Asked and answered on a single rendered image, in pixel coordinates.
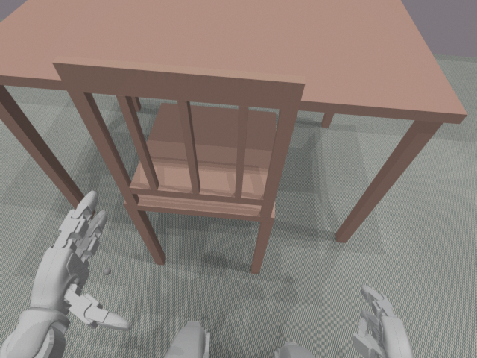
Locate left robot shin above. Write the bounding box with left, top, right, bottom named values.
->
left=186, top=321, right=201, bottom=327

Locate left robot forearm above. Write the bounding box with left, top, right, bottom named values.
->
left=0, top=308, right=70, bottom=358

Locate robot left hand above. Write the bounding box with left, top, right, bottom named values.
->
left=30, top=190, right=131, bottom=331

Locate robot right hand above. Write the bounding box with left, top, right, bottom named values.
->
left=353, top=285, right=414, bottom=358

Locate left robot thigh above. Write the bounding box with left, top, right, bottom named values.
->
left=165, top=326, right=211, bottom=358

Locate table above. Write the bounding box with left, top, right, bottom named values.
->
left=0, top=0, right=468, bottom=243

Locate chair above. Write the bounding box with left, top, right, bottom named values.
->
left=52, top=56, right=306, bottom=274

